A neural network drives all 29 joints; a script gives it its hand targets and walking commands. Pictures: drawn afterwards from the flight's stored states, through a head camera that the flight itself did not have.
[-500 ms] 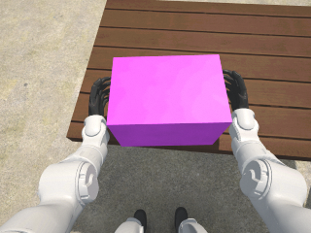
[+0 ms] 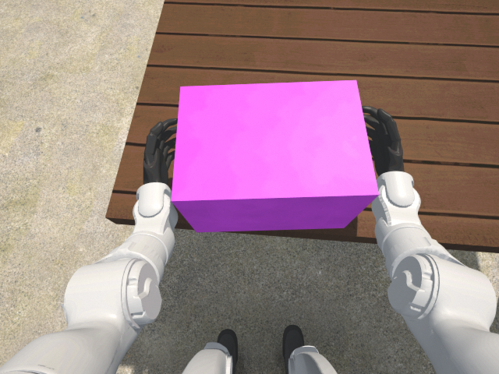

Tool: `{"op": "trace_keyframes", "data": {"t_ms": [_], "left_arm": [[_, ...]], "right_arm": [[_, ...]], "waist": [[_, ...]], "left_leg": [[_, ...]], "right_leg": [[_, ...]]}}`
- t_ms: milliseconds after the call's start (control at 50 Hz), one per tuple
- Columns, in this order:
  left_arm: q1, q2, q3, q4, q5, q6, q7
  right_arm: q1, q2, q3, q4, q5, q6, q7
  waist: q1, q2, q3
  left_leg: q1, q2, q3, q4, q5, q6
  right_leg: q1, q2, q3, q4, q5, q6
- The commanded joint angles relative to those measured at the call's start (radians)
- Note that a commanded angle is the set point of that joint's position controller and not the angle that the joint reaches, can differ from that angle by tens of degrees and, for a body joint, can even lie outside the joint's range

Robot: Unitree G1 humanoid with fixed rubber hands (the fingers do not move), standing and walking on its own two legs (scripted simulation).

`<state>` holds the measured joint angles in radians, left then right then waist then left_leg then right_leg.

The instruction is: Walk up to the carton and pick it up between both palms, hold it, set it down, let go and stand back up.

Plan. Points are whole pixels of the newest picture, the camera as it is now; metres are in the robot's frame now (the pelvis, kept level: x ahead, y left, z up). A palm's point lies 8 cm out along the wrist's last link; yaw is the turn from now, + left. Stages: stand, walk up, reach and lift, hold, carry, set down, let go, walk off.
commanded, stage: set down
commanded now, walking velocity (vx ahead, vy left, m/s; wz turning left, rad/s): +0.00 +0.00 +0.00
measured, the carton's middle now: (269, 163) +0.45 +0.00 -0.04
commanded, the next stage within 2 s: none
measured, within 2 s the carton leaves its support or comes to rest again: neither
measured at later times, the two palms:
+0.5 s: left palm (154, 171) +0.43 +0.19 -0.03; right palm (380, 163) +0.45 -0.19 -0.04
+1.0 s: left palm (119, 152) +0.42 +0.23 +0.03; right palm (431, 131) +0.47 -0.24 +0.04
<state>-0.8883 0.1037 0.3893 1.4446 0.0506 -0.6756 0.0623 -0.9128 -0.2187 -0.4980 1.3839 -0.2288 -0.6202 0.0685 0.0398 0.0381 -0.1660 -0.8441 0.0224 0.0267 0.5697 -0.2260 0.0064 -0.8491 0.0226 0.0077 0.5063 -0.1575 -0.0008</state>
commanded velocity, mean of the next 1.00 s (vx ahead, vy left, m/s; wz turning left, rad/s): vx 0.00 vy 0.00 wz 0.00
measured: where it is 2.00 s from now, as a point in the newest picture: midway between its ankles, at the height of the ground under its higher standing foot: (260, 372)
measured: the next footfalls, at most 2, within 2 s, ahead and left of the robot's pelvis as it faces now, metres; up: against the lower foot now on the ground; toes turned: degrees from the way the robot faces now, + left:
none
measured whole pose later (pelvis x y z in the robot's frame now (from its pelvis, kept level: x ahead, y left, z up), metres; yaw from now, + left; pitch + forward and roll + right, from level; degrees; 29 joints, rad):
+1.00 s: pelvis -0.03 -0.03 -0.04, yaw +0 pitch +32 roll +0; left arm -1.05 0.36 -0.18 1.32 -0.46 -0.30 0.02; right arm -1.07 -0.50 0.30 1.35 0.61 -0.27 0.10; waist 0.09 -0.03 -0.29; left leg -1.09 0.06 0.01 0.82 -0.29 -0.03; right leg -1.11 0.05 -0.02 0.78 -0.23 -0.03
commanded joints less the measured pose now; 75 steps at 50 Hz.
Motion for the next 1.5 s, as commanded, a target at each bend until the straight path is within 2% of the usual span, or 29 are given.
{"op": "trace_keyframes", "data": {"t_ms": [0,140,260,320,380,440,460,480,540,620,720,800,840,940,1040,1160,1240,1320,1340,1380,1400,1440,1480], "left_arm": [[-0.322,-0.309,-0.155,0.016,0.118,0.046,-0.108],[-0.313,-0.235,-0.138,0.015,0.104,0.043,-0.090],[-0.313,-0.088,-0.125,0.004,0.048,0.043,-0.058],[-0.313,0.066,-0.167,-0.013,-0.040,0.039,-0.021],[-0.350,0.196,-0.251,-0.050,-0.194,0.049,0.024],[-0.350,0.243,-0.313,-0.063,-0.297,0.066,0.030],[-0.393,0.325,-0.280,-0.069,-0.303,0.056,0.024],[-0.379,0.332,-0.304,-0.062,-0.322,0.061,0.018],[-0.397,0.335,-0.370,-0.034,-0.368,0.101,-0.006],[-0.411,0.318,-0.472,0.004,-0.441,0.162,-0.029],[-0.451,0.352,-0.563,-0.079,-0.509,0.218,-0.046],[-0.516,0.396,-0.577,-0.218,-0.536,0.273,-0.050],[-0.543,0.428,-0.564,-0.254,-0.534,0.306,-0.045],[-0.593,0.485,-0.520,-0.263,-0.505,0.377,-0.030],[-0.628,0.491,-0.516,-0.252,-0.497,0.438,-0.029],[-0.664,0.483,-0.537,-0.251,-0.509,0.506,-0.032],[-0.670,0.481,-0.546,-0.251,-0.504,0.536,-0.030],[-0.605,0.462,-0.529,-0.239,-0.460,0.559,-0.039],[-0.620,0.460,-0.526,-0.177,-0.472,0.553,-0.048],[-0.624,0.442,-0.557,-0.158,-0.482,0.529,-0.049],[-0.627,0.437,-0.565,-0.170,-0.485,0.516,-0.046],[-0.629,0.435,-0.560,-0.223,-0.482,0.497,-0.037],[-0.611,0.449,-0.529,-0.276,-0.467,0.491,-0.035]], "right_arm": [[-0.265,0.444,0.209,0.107,-0.147,0.061,0.131],[-0.269,0.361,0.212,0.106,-0.111,0.055,0.114],[-0.294,0.197,0.259,0.090,-0.003,0.047,0.070],[-0.311,0.014,0.329,0.064,0.125,0.035,0.027],[-0.369,-0.152,0.460,0.028,0.341,0.032,-0.023],[-0.403,-0.241,0.554,0.001,0.486,0.027,-0.043],[-0.420,-0.323,0.543,-0.097,0.523,0.029,-0.057],[-0.437,-0.328,0.571,-0.088,0.546,0.034,-0.063],[-0.456,-0.381,0.629,-0.008,0.619,0.054,-0.056],[-0.466,-0.426,0.708,0.093,0.725,0.104,-0.020],[-0.492,-0.435,0.782,0.001,0.813,0.174,0.034],[-0.515,-0.431,0.803,-0.124,0.847,0.249,0.048],[-0.527,-0.441,0.796,-0.151,0.851,0.286,0.046],[-0.574,-0.483,0.746,-0.162,0.840,0.352,0.022],[-0.628,-0.510,0.684,-0.211,0.799,0.399,-0.010],[-0.659,-0.509,0.662,-0.193,0.775,0.459,-0.018],[-0.653,-0.503,0.689,-0.152,0.798,0.487,-0.003],[-0.586,-0.492,0.738,-0.094,0.835,0.499,0.013],[-0.585,-0.462,0.725,-0.060,0.822,0.499,0.021],[-0.574,-0.447,0.727,-0.049,0.815,0.490,0.034],[-0.566,-0.444,0.723,-0.056,0.813,0.482,0.038],[-0.553,-0.452,0.706,-0.103,0.807,0.461,0.039],[-0.536,-0.469,0.688,-0.157,0.801,0.442,0.031]], "waist": [[0.019,-0.074,-0.524],[0.023,-0.075,-0.564],[0.031,-0.082,-0.662],[0.038,-0.076,-0.786],[0.047,-0.071,-0.961],[0.056,-0.077,-1.052],[0.040,-0.103,-1.151],[0.039,-0.117,-1.133],[0.034,-0.122,-1.062],[0.033,-0.107,-0.911],[0.057,-0.122,-0.891],[0.066,-0.125,-0.945],[0.065,-0.123,-0.963],[0.061,-0.127,-0.957],[0.046,-0.154,-0.956],[0.028,-0.136,-0.891],[0.028,-0.100,-0.822],[0.034,-0.071,-0.720],[0.050,-0.047,-0.643],[0.044,-0.043,-0.586],[0.042,-0.031,-0.595],[0.039,-0.011,-0.667],[0.037,-0.007,-0.746]], "left_leg": [[0.228,0.002,0.054,-0.035,0.177,-0.013],[0.222,0.002,0.057,-0.013,0.203,-0.015],[0.203,-0.004,0.063,0.020,0.265,-0.021],[0.204,-0.006,0.066,0.061,0.348,-0.038],[0.207,-0.008,0.063,0.128,0.453,-0.063],[0.213,-0.008,0.060,0.190,0.534,-0.083],[0.240,-0.022,0.086,0.166,0.546,-0.087],[0.224,-0.020,0.079,0.182,0.576,-0.087],[0.220,-0.018,0.072,0.202,0.565,-0.089],[0.286,-0.001,0.055,0.221,0.519,-0.097],[0.243,-0.001,0.047,0.236,0.450,-0.076],[0.149,-0.016,0.051,0.225,0.349,-0.048],[0.104,-0.022,0.051,0.213,0.284,-0.038],[0.012,-0.033,0.057,0.170,0.130,-0.029],[-0.028,-0.037,0.055,0.128,0.066,-0.024],[0.069,-0.030,0.042,0.089,0.078,-0.029],[0.164,-0.023,0.029,0.067,0.130,-0.039],[0.250,-0.019,0.014,0.041,0.220,-0.046],[0.211,-0.023,0.030,0.014,0.155,-0.040],[0.209,-0.020,0.026,-0.012,0.103,-0.036],[0.229,-0.019,0.024,-0.012,0.116,-0.040],[0.288,-0.020,0.026,0.004,0.185,-0.055],[0.334,-0.025,0.029,0.024,0.271,-0.066]], "right_leg": [[0.363,-0.018,-0.077,0.000,0.205,0.007],[0.351,-0.015,-0.072,0.018,0.227,0.009],[0.385,-0.009,-0.054,0.054,0.313,0.015],[0.404,0.004,-0.043,0.094,0.400,0.018],[0.411,0.027,-0.037,0.155,0.499,0.020],[0.411,0.046,-0.042,0.207,0.567,0.028],[0.467,0.048,-0.052,0.216,0.575,0.056],[0.479,0.053,-0.055,0.234,0.607,0.063],[0.431,0.061,-0.056,0.244,0.600,0.065],[0.207,0.080,-0.081,0.218,0.407,0.045],[0.186,0.072,-0.087,0.220,0.315,0.048],[0.278,0.053,-0.061,0.226,0.262,0.059],[0.313,0.044,-0.045,0.229,0.225,0.064],[0.406,0.029,0.001,0.219,0.149,0.074],[0.526,0.017,0.030,0.201,0.150,0.078],[0.514,0.023,-0.004,0.155,0.142,0.061],[0.480,0.029,-0.031,0.121,0.149,0.050],[0.484,0.029,-0.039,0.082,0.186,0.045],[0.453,0.021,-0.031,0.063,0.109,0.037],[0.416,0.017,-0.039,0.040,0.017,0.031],[0.403,0.018,-0.044,0.035,0.011,0.028],[0.401,0.024,-0.054,0.036,0.064,0.027],[0.445,0.029,-0.056,0.044,0.176,0.034]]}}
